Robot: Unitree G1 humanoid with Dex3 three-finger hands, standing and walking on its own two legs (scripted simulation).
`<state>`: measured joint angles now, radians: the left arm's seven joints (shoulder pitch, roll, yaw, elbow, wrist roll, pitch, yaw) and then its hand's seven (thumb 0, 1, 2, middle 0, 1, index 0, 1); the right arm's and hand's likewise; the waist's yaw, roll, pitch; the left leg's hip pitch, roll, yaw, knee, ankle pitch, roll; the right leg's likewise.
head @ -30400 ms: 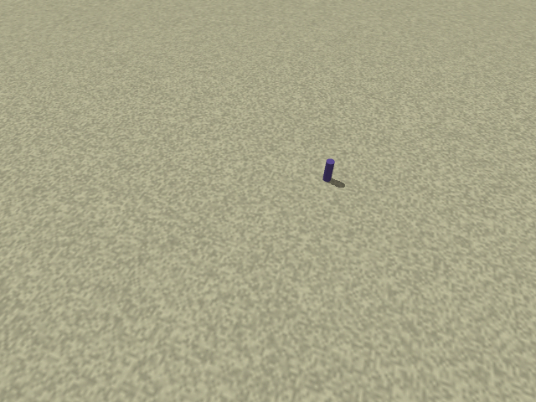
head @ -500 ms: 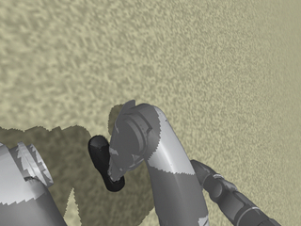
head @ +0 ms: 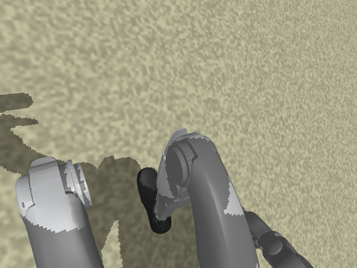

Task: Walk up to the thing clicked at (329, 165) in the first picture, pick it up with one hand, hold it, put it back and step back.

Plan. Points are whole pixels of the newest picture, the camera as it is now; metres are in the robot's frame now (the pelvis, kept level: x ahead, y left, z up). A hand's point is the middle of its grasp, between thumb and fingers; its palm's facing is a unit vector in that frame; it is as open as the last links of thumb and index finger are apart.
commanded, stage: home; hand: left
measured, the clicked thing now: out of the picture +0.48 +0.31 -0.26
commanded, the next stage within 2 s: none
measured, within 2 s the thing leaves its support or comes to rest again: neither
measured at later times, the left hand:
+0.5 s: hand out of the picture +0.32 +0.38 +0.04, palm faces +0.29 -0.80 -0.53, open 17.0 cm
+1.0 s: hand out of the picture +0.27 +0.27 +0.24, palm faces +0.34 -0.87 -0.37, open 17.3 cm
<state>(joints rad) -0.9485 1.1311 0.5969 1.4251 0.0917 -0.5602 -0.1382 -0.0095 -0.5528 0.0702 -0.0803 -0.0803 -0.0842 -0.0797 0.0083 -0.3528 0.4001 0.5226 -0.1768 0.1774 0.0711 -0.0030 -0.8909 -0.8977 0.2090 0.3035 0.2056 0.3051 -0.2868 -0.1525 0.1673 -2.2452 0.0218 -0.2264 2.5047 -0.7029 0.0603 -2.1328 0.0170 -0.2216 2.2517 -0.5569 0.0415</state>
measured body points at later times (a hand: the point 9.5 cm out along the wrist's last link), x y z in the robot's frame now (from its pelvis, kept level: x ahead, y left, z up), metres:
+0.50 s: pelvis +0.02 -0.01 +0.13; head +0.21 +0.06 +0.53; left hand +0.30 +0.42 +0.07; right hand +0.20 -0.24 +0.00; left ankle +0.08 +0.11 -0.29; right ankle +0.15 -0.12 -0.29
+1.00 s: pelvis +0.08 -0.01 +0.34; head +0.16 +0.03 +0.78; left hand +0.25 +0.31 +0.27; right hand +0.28 -0.23 +0.25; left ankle +0.08 +0.11 -0.29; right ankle +0.15 -0.12 -0.29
